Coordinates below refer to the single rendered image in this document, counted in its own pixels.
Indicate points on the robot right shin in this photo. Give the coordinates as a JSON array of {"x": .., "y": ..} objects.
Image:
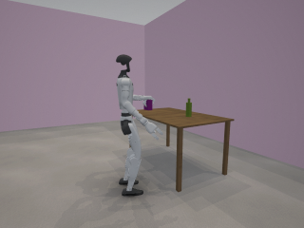
[{"x": 133, "y": 169}]

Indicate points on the right robot hand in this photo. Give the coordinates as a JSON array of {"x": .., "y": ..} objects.
[{"x": 150, "y": 127}]

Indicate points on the robot right upper arm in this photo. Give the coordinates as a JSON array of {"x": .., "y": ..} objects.
[{"x": 125, "y": 85}]

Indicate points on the robot right forearm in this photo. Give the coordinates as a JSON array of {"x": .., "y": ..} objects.
[{"x": 135, "y": 113}]

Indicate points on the table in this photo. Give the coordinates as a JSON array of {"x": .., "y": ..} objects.
[{"x": 177, "y": 118}]

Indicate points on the left robot hand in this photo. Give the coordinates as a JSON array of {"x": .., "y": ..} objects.
[{"x": 148, "y": 98}]

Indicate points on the robot left thigh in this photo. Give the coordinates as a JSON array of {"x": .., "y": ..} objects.
[{"x": 129, "y": 150}]

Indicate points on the sponge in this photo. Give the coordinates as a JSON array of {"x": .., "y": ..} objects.
[{"x": 149, "y": 105}]

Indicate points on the robot left forearm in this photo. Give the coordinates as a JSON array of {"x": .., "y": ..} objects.
[{"x": 138, "y": 97}]

